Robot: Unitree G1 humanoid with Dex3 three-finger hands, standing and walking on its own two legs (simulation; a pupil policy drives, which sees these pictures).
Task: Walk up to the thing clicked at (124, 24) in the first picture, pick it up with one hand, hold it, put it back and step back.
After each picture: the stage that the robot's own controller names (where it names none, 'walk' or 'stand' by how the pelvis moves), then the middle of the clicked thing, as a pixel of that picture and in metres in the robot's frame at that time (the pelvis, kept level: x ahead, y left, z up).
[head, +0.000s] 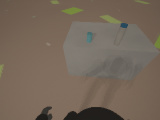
stand; (120, 35) +0.91 -0.30 +0.02
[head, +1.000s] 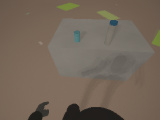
rise first; (110, 33) +0.81 -0.14 +0.05
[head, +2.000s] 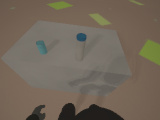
sink last; (80, 49) +0.53 +0.12 +0.06
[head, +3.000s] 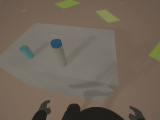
walk; (60, 54) +0.44 +0.27 +0.05
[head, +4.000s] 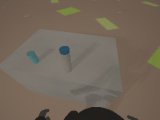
stand; (66, 60) +0.44 +0.22 +0.02
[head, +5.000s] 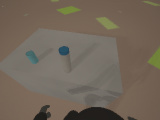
stand; (66, 61) +0.43 +0.21 +0.02
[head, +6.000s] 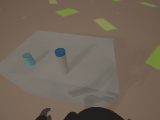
stand; (62, 62) +0.42 +0.24 +0.02
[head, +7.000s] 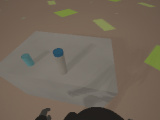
stand; (61, 62) +0.42 +0.25 +0.02
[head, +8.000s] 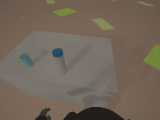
stand; (60, 63) +0.41 +0.25 +0.02
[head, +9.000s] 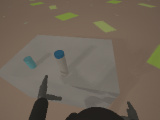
rise first; (62, 64) +0.41 +0.26 +0.02
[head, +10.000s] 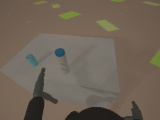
go down; (63, 62) +0.42 +0.26 +0.02
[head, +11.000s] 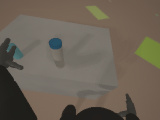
go down; (58, 55) +0.42 +0.23 +0.05
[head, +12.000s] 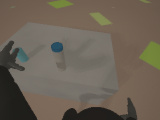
approach; (59, 58) +0.42 +0.24 +0.05
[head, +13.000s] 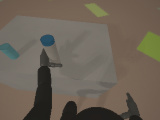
close; (52, 53) +0.43 +0.26 +0.08
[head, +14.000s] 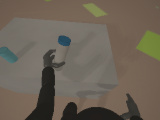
lift; (60, 55) +0.42 +0.20 +0.08
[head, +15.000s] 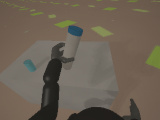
lift; (70, 50) +0.34 +0.13 +0.26
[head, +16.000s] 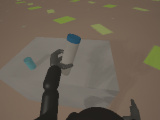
hold; (68, 56) +0.33 +0.15 +0.21
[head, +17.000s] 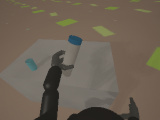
hold; (70, 58) +0.33 +0.14 +0.21
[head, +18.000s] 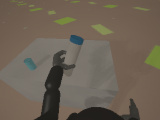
crouch; (71, 57) +0.34 +0.13 +0.20
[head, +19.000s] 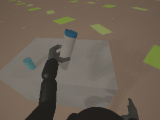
crouch; (66, 51) +0.38 +0.17 +0.21
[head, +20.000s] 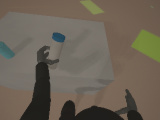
lower; (54, 53) +0.43 +0.23 +0.07
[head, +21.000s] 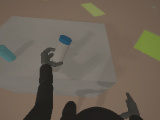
lower; (59, 55) +0.42 +0.20 +0.08
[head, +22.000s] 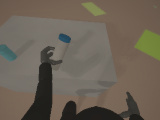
lower; (59, 53) +0.43 +0.21 +0.08
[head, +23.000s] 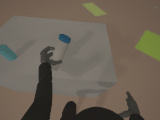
lower; (58, 54) +0.43 +0.21 +0.08
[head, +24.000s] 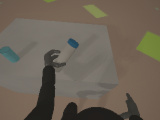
draw back; (64, 56) +0.42 +0.18 +0.07
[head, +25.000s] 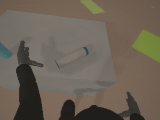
rise; (72, 57) +0.46 +0.12 +0.00
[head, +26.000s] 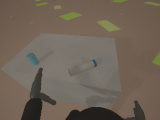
sink last; (82, 67) +0.45 +0.11 -0.05
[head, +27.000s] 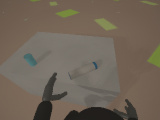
stand; (83, 70) +0.42 +0.09 -0.06
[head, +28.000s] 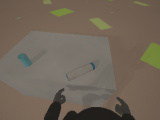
stand; (80, 71) +0.41 +0.09 -0.06
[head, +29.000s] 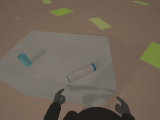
stand; (81, 72) +0.40 +0.08 -0.06
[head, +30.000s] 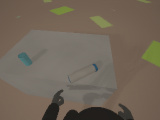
stand; (83, 73) +0.39 +0.07 -0.06
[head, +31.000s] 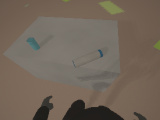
walk; (87, 58) +0.48 +0.06 -0.05
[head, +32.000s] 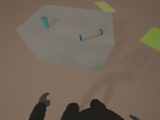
walk; (91, 34) +0.81 +0.01 -0.05
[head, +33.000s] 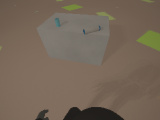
stand; (91, 29) +1.13 +0.06 -0.05
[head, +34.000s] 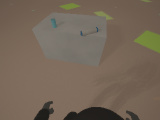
stand; (89, 31) +1.08 +0.06 -0.07
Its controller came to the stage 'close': yes
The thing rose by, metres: 0.22
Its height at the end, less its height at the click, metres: -0.09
